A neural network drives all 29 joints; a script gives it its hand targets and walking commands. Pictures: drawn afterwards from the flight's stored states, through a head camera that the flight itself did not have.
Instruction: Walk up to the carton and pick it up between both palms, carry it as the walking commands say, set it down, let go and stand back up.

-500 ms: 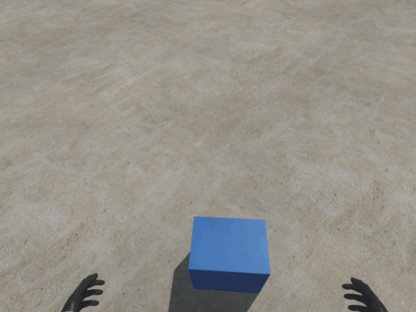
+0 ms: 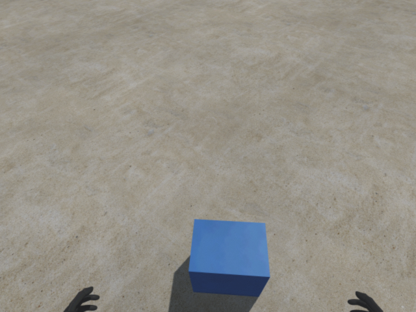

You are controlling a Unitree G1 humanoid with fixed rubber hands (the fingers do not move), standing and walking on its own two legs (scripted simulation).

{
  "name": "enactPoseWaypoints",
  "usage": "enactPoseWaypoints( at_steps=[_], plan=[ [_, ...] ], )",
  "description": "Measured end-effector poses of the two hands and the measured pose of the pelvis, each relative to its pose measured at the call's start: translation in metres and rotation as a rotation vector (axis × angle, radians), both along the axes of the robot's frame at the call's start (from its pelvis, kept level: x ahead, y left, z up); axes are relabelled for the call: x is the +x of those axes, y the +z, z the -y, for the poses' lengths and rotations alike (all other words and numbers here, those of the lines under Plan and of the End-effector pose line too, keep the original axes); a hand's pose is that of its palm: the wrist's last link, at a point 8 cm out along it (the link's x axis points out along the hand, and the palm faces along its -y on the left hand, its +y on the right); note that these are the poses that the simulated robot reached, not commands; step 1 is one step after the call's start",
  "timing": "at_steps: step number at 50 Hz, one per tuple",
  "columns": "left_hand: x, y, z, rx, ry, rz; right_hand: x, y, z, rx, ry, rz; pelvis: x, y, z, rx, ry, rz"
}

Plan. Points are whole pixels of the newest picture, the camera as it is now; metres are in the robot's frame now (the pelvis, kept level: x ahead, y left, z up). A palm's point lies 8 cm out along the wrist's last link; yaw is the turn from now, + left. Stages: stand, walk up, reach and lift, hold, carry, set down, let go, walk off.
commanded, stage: stand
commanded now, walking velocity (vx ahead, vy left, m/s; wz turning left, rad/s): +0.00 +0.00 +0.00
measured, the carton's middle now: (227, 259) +0.43 -0.04 -0.63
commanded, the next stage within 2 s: none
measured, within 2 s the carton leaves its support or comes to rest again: neither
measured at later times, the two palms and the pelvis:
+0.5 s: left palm out of the picture +0.08 +0.31 -0.10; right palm out of the picture +0.08 -0.31 -0.10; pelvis -0.01 +0.00 +0.00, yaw +0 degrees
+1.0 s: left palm out of the picture +0.07 +0.31 -0.10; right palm out of the picture +0.07 -0.31 -0.10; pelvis -0.02 +0.00 +0.00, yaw +0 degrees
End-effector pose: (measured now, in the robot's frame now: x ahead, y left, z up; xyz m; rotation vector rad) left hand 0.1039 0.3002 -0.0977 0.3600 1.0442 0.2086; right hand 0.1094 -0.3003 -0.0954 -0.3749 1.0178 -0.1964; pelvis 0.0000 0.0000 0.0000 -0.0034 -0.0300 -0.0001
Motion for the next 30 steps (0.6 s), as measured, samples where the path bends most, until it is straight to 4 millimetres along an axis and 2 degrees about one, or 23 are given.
enactPoseWaypoints(
  at_steps=[16, 30],
  plan=[
    [-0.021, -0.002, -0.006, 0.004, 0.013, -0.044, -0.024, -0.003, 0.006, -0.004, -0.017, -0.051, -0.01, 0.002, 0.0, 0.002, -0.002, 0.011],
    [-0.031, -0.003, -0.008, 0.005, 0.019, -0.069, -0.034, -0.004, 0.009, -0.006, -0.025, -0.078, -0.016, 0.003, 0.0, 0.002, -0.002, 0.013]
  ],
)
